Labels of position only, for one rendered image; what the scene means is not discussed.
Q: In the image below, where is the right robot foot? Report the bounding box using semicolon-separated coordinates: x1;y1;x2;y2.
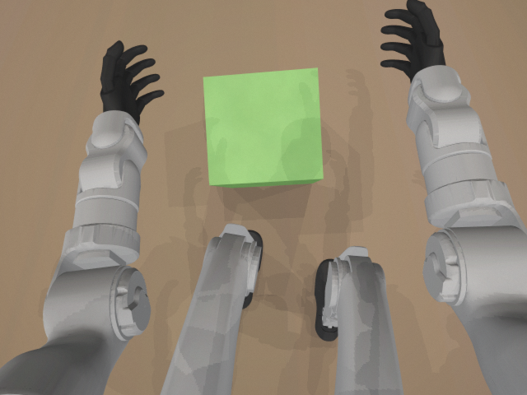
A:
315;259;338;342

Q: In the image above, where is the robot left thigh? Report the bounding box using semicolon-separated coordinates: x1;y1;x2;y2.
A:
160;233;262;395

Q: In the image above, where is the left robot upper arm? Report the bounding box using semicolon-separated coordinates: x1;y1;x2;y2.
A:
0;265;151;395

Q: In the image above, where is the right robot upper arm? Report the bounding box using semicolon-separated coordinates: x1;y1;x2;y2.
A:
422;225;527;395

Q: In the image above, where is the robot right forearm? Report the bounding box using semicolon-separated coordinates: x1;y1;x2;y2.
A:
406;65;527;234

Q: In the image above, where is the robot left forearm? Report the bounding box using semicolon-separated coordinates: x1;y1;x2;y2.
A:
43;110;147;337

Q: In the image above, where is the left robot hand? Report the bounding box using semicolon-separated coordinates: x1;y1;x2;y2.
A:
100;40;165;126

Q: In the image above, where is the right robot hand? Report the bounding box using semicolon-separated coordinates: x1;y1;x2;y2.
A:
380;0;446;83

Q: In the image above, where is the carton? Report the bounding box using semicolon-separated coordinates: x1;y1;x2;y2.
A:
203;68;324;188

